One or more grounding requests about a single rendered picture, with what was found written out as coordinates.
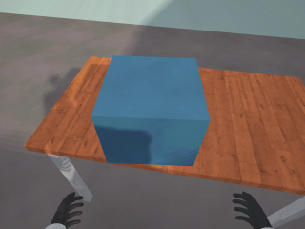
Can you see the robot right hand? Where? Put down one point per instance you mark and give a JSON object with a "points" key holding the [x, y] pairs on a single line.
{"points": [[257, 218]]}

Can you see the carton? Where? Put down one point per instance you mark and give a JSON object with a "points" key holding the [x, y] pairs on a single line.
{"points": [[151, 110]]}

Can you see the table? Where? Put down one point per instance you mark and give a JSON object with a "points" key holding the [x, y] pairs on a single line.
{"points": [[256, 134]]}

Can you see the robot left hand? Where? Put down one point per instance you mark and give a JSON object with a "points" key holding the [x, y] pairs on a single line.
{"points": [[62, 214]]}

